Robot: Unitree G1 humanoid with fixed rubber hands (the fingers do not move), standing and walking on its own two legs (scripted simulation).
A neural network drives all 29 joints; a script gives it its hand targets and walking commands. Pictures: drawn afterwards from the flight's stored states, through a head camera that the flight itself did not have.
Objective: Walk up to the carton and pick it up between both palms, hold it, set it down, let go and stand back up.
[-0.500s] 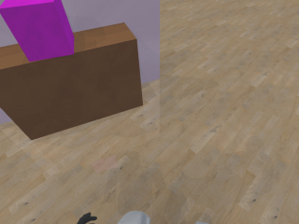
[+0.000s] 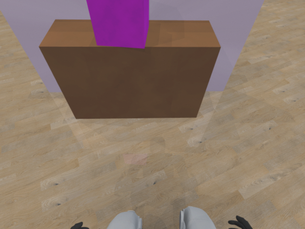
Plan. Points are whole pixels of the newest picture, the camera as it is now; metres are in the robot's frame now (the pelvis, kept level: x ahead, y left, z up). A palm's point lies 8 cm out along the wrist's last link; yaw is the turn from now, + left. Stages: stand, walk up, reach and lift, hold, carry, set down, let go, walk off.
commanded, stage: walk up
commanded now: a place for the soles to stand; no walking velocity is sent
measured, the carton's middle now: (121, 8) +1.06 +0.19 +0.05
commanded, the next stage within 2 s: none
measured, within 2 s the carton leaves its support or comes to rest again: neither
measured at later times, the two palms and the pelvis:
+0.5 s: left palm out of the picture +0.11 +0.29 -0.14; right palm (207, 146) +0.37 -0.16 -0.10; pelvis +0.21 +0.07 +0.00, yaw +14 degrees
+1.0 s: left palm (63, 135) +0.40 +0.34 -0.10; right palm (201, 143) +0.41 -0.16 -0.15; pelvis +0.37 +0.09 +0.00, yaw +6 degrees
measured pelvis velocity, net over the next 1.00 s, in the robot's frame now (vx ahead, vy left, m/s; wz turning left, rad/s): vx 0.37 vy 0.09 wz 0.11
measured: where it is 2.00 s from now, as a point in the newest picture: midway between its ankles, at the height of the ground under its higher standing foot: (126, 163)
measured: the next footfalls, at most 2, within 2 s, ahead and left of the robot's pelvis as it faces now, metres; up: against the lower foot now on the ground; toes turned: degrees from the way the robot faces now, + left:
right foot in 0.10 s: +0.17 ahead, -0.13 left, +0.00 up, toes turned -6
left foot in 0.48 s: +0.35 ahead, +0.21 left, +0.00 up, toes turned +19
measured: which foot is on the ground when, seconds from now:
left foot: down 0.00-0.10, up 0.12-0.46, down 0.48-0.88, up 0.90-1.00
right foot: up 0.00-0.08, down 0.10-0.48, up 0.50-0.86, down 0.88-1.00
